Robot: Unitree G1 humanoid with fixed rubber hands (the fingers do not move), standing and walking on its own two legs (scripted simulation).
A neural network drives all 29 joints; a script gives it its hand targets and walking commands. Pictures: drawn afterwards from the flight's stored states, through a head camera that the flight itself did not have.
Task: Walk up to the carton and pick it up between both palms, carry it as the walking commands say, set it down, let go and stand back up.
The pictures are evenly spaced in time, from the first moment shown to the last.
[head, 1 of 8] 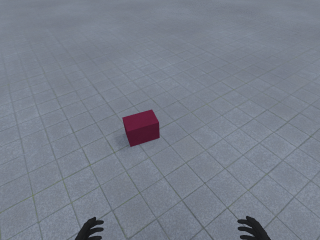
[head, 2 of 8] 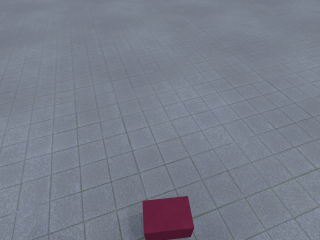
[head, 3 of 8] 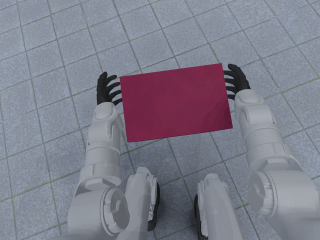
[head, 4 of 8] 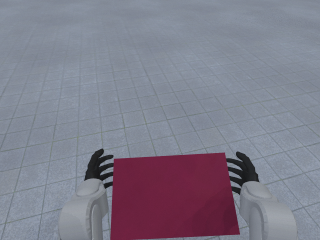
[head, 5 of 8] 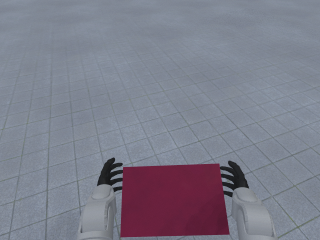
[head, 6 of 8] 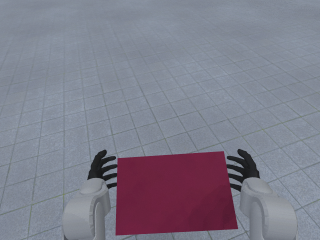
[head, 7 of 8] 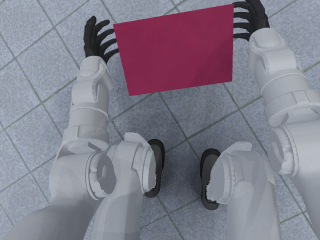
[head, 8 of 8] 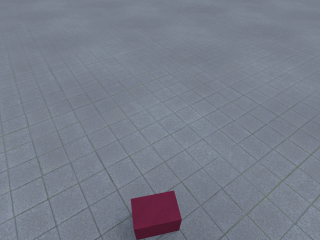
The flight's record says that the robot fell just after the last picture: no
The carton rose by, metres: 0.69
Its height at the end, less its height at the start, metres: +0.00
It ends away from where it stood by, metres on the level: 1.87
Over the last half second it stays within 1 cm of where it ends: yes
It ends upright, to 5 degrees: yes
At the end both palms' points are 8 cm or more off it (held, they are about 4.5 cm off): yes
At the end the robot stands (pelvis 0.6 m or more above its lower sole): yes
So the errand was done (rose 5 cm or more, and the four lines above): yes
